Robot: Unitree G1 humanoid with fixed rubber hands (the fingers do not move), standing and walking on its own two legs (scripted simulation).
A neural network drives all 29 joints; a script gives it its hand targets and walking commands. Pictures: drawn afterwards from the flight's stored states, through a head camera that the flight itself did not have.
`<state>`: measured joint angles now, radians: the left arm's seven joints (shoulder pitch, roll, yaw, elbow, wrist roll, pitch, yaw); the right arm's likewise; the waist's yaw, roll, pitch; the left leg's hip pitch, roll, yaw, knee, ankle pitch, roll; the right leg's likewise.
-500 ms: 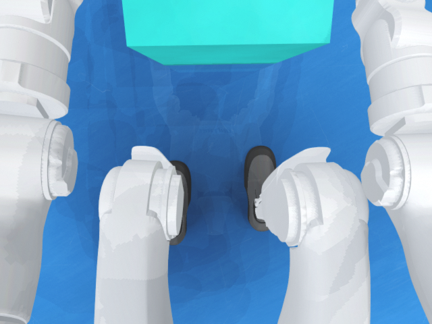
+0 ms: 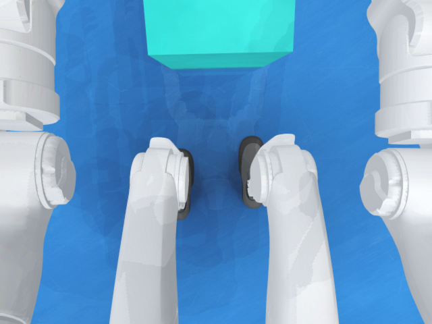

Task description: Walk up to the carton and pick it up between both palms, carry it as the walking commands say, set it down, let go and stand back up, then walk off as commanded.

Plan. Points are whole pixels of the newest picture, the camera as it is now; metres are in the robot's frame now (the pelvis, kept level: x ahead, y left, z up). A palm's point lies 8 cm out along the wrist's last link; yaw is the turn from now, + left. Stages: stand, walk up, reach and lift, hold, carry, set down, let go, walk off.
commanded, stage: set down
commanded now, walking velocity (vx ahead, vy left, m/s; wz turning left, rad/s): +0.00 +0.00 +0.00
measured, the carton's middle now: out of the picture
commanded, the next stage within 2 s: let go in 0.66 s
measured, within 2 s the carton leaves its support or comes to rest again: neither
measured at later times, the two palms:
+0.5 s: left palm out of the picture +0.58 +0.20 +0.04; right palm out of the picture +0.55 -0.21 +0.03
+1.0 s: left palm out of the picture +0.51 +0.20 +0.10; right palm out of the picture +0.49 -0.23 +0.10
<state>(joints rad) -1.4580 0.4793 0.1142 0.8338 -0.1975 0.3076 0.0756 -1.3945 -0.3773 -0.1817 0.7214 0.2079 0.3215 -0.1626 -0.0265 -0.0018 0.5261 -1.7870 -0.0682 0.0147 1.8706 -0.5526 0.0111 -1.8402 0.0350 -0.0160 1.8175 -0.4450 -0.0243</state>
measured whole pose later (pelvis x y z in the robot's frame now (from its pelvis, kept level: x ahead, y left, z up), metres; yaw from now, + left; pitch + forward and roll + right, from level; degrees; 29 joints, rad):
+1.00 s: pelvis +0.08 +0.00 +0.21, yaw +0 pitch +35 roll +2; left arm -0.81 0.23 0.25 0.76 0.09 0.15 0.02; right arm -0.75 -0.21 -0.26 0.67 -0.10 0.16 -0.01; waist -0.01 0.01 0.04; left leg -1.22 -0.06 -0.01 0.91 -0.30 0.01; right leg -1.28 0.04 0.03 0.89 -0.23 -0.02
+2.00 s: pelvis +0.13 +0.00 +0.29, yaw +0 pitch -10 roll +0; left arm 0.21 0.20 0.03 0.44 0.02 0.17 -0.07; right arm 0.21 -0.22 -0.04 0.39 -0.04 0.21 0.07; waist -0.01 0.04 0.16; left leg -0.01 -0.05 -0.05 0.48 -0.29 0.03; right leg -0.07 0.04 0.02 0.49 -0.25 -0.02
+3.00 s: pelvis +0.14 -0.01 +0.29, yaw +0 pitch -3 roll +0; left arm 0.18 0.33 0.04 0.93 0.03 -0.02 0.00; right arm 0.26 -0.36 -0.02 0.83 -0.03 -0.03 -0.02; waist 0.00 0.02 -0.06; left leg -0.10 -0.03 -0.06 0.43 -0.27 0.00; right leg -0.15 0.06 0.02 0.42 -0.21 -0.05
